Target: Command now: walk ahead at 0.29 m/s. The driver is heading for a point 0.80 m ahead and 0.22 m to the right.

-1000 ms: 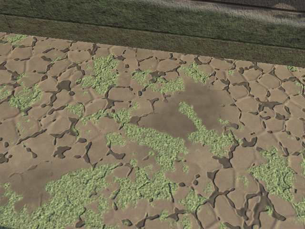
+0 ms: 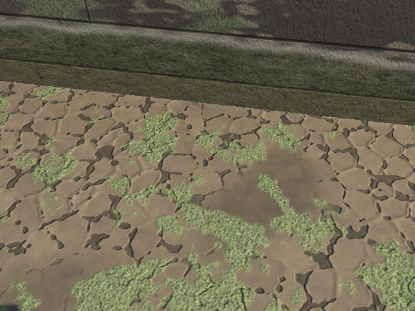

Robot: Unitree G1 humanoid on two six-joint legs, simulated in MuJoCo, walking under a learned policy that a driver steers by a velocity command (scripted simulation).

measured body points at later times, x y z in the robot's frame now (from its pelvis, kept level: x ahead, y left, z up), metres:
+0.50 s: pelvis +0.20 +0.01 -0.01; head +0.24 +0.02 +0.44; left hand +0.46 +0.21 -0.08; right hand +0.15 -0.26 -0.13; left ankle +0.02 +0.12 -0.73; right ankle +0.38 -0.11 -0.71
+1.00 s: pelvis +0.48 -0.01 +0.01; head +0.51 -0.01 +0.45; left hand +0.48 +0.27 -0.12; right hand +0.70 -0.24 -0.08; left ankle +0.67 +0.14 -0.70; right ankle +0.38 -0.10 -0.73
